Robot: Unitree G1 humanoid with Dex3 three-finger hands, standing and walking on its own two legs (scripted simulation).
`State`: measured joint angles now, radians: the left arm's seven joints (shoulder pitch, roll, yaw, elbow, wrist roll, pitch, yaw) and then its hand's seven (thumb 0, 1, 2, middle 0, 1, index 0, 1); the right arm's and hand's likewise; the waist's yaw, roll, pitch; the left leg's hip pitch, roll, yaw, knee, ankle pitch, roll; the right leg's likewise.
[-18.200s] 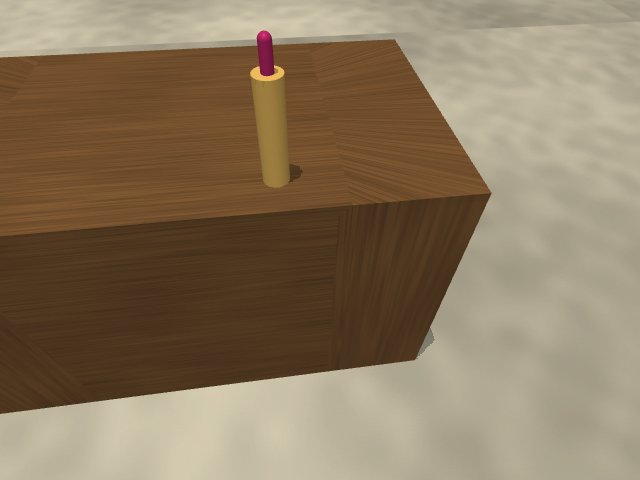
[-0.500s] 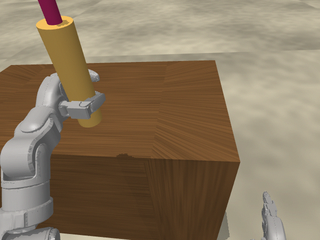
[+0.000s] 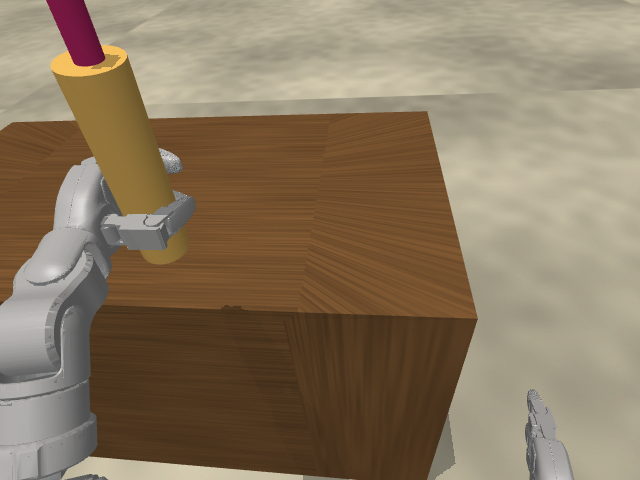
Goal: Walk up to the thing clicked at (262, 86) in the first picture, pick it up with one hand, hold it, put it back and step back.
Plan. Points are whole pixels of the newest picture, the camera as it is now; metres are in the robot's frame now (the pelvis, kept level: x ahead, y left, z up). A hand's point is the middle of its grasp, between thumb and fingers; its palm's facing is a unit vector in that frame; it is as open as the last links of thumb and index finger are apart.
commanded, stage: crouch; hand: left
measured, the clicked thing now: (124, 145) +0.31 +0.18 +0.32
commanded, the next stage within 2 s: lower in 1.32 s
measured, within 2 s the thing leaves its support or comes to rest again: rests again in 1.96 s
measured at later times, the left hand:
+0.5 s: hand (204, 218) +0.39 +0.16 +0.17, palm faces +0.12 -0.99 +0.00, open 7.1 cm
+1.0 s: hand (201, 210) +0.42 +0.18 +0.16, palm faces +0.09 -1.00 -0.02, open 7.1 cm
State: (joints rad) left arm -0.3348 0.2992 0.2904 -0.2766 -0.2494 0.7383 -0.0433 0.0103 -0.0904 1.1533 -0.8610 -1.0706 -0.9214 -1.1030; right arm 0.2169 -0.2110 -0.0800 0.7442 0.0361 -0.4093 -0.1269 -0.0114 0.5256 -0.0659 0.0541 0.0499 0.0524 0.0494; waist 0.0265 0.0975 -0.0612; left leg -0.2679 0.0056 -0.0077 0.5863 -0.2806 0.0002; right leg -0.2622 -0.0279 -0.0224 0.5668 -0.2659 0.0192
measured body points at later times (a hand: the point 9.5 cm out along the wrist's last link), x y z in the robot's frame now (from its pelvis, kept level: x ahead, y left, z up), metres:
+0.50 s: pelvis -0.01 +0.00 +0.00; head -0.02 -0.02 +0.45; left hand +0.38 +0.22 +0.17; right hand +0.15 -0.27 -0.07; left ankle +0.02 +0.12 -0.73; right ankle +0.02 -0.13 -0.73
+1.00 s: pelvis +0.02 +0.01 +0.00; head +0.01 -0.01 +0.45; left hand +0.41 +0.23 +0.16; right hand +0.19 -0.24 -0.07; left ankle +0.02 +0.12 -0.73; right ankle +0.02 -0.13 -0.73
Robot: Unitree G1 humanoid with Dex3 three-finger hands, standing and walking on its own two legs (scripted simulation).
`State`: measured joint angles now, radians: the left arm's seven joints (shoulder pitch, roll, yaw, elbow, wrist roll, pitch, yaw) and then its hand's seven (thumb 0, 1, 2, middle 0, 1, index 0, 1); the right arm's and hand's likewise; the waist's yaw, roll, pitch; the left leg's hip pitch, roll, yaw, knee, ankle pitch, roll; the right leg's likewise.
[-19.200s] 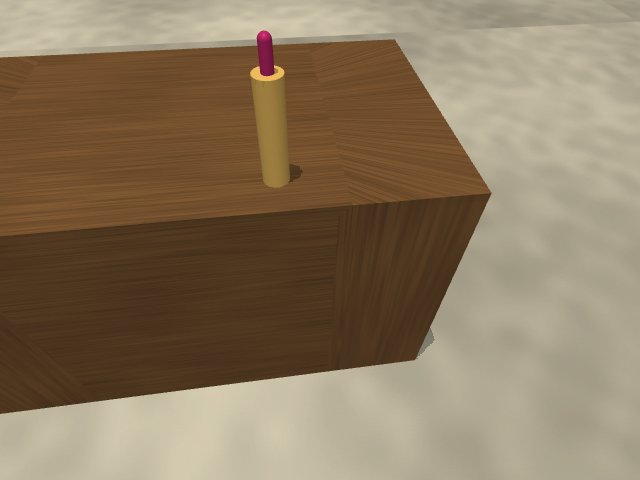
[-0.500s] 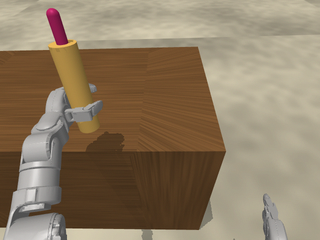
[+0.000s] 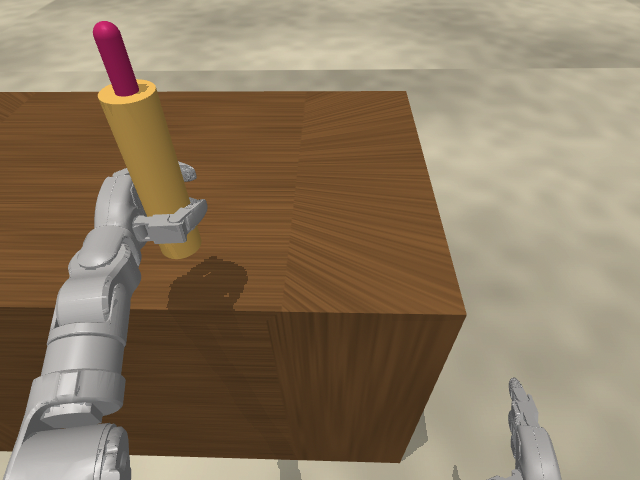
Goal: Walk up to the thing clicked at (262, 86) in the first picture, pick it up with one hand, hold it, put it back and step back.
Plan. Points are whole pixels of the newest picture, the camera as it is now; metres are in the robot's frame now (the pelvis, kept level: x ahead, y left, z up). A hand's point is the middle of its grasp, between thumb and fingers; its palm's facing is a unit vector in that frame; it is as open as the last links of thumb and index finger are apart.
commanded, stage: crouch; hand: left
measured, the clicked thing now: (150, 158) +0.41 +0.18 +0.23
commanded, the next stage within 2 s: lower in 0.32 s
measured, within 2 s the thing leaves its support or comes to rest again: rests again in 0.96 s
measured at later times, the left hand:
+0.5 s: hand (173, 214) +0.41 +0.18 +0.14, palm faces +0.14 -0.99 -0.02, open 7.0 cm
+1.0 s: hand (179, 186) +0.44 +0.18 +0.16, palm faces +0.12 -0.99 -0.01, open 9.3 cm
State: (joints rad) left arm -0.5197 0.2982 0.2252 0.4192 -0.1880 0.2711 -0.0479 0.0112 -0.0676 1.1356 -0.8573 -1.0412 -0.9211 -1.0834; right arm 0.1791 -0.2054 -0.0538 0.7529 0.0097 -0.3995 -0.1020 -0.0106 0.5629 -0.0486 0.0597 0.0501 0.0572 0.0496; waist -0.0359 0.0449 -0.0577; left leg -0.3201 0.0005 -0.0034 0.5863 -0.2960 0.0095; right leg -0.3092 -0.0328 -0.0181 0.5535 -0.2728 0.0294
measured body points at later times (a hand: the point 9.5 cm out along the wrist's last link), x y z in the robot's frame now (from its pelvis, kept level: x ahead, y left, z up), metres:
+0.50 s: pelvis +0.00 +0.00 +0.00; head +0.00 -0.01 +0.45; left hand +0.40 +0.24 +0.14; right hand +0.17 -0.25 -0.07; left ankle +0.01 +0.11 -0.73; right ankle +0.01 -0.14 -0.73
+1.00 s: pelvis +0.00 +0.00 +0.00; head +0.00 -0.01 +0.45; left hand +0.43 +0.23 +0.17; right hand +0.15 -0.26 -0.08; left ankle +0.01 +0.11 -0.73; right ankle +0.01 -0.14 -0.73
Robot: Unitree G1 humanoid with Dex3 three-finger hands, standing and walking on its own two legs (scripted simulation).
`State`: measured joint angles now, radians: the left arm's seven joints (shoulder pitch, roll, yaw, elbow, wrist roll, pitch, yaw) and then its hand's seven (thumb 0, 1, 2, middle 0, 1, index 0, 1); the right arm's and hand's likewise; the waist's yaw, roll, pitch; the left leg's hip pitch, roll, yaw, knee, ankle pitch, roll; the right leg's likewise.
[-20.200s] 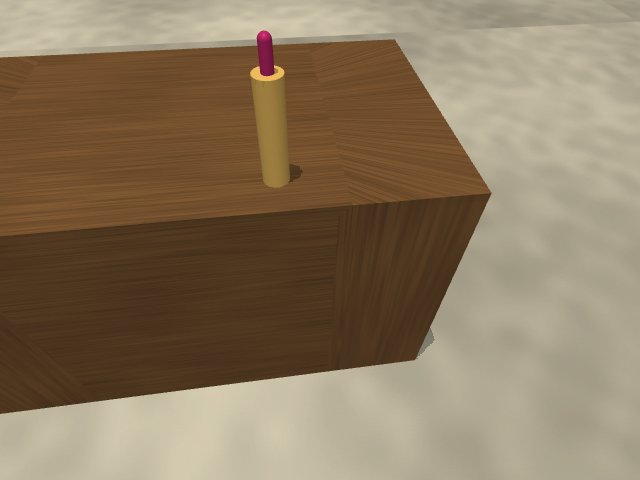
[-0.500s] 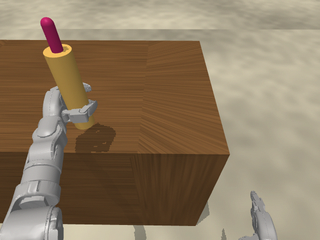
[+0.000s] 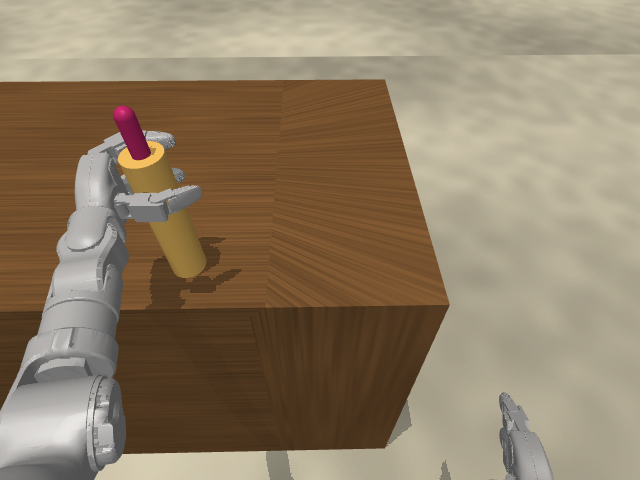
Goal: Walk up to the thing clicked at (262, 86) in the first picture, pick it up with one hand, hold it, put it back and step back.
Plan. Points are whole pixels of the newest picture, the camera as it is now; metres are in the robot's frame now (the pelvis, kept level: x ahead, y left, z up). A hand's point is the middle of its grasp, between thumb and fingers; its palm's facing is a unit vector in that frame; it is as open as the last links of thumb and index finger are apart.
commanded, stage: open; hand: left
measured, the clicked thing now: (161, 201) +0.45 +0.20 +0.12
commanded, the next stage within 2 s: withdraw in 0.08 s
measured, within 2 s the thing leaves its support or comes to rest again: neither
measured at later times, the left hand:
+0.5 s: hand (93, 178) +0.44 +0.26 +0.17, palm faces +0.27 -0.96 +0.00, open 14.2 cm
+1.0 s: hand (19, 178) +0.47 +0.37 +0.15, palm faces +0.40 -0.89 -0.24, open 17.4 cm
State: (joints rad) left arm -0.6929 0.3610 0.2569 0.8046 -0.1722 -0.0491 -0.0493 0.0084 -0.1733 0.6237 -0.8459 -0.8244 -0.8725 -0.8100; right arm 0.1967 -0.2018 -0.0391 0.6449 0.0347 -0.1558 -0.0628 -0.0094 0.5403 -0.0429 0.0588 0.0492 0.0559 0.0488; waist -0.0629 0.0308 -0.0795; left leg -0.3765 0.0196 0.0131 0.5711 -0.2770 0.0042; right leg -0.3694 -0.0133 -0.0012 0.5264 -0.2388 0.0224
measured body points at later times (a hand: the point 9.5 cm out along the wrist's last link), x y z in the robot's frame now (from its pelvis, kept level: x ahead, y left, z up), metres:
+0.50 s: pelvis +0.01 -0.01 +0.00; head +0.03 +0.00 +0.45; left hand +0.42 +0.31 +0.17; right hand +0.16 -0.28 -0.07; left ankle +0.01 +0.11 -0.73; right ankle +0.02 -0.14 -0.73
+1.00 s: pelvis +0.02 +0.02 +0.00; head +0.07 +0.03 +0.45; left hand +0.44 +0.41 +0.17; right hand +0.14 -0.26 -0.08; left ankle +0.01 +0.12 -0.73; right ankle +0.02 -0.14 -0.73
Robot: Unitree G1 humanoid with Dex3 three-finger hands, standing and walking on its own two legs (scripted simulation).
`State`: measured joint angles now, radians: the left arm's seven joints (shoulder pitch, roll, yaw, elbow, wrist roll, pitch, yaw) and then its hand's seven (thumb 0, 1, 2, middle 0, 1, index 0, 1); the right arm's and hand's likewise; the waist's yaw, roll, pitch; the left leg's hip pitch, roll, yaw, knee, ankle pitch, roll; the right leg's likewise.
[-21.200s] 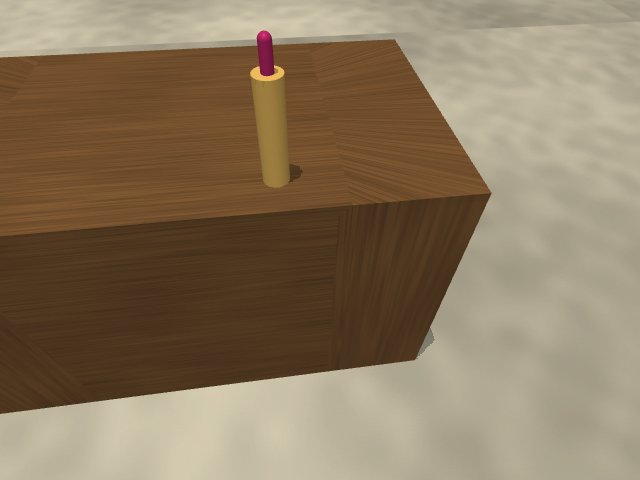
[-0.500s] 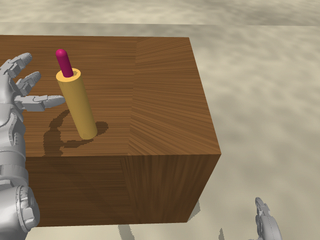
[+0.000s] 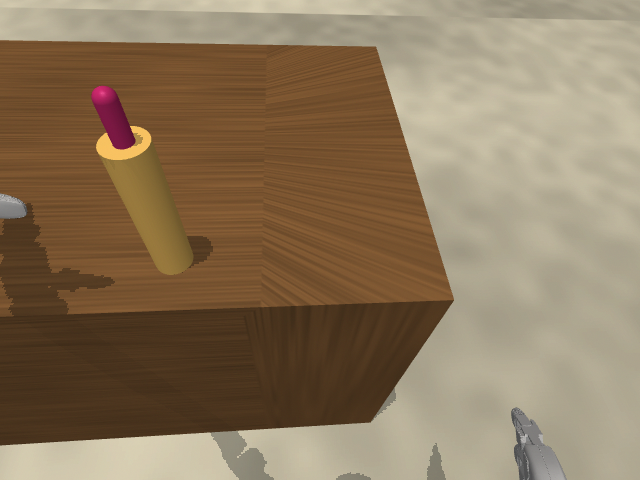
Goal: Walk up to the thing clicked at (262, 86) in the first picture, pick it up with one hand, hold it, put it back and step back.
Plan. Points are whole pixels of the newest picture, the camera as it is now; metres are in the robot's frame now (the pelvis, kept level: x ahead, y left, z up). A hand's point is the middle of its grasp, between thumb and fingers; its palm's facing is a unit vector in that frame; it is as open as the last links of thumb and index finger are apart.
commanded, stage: sink last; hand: left
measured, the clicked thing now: (146, 193) +0.43 +0.19 +0.12
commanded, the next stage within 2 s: home in 0.98 s
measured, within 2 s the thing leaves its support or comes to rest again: neither
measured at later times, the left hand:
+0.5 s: hand out of the picture +0.22 +0.25 +0.18, palm faces +0.44 -0.79 -0.42, open 17.6 cm
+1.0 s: hand (15, 470) +0.15 +0.21 +0.15, palm faces +0.38 -0.82 -0.43, open 17.5 cm
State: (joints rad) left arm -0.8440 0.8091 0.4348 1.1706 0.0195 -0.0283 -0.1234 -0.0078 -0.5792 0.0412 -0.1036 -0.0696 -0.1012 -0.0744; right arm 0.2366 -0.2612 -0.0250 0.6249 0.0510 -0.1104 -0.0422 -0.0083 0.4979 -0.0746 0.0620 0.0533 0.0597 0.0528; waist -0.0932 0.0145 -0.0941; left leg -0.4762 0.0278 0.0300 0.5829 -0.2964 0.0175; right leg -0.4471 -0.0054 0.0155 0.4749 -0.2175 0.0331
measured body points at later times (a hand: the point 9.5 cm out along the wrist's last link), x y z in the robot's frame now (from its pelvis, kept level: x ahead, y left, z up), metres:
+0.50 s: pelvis +0.01 -0.02 +0.00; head +0.02 -0.05 +0.45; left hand +0.19 +0.29 +0.20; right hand +0.18 -0.27 -0.11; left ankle -0.01 +0.10 -0.73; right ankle +0.00 -0.15 -0.73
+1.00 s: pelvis -0.02 -0.04 +0.01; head -0.02 -0.07 +0.46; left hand +0.12 +0.25 +0.17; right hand +0.15 -0.29 -0.09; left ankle -0.01 +0.10 -0.73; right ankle +0.00 -0.15 -0.73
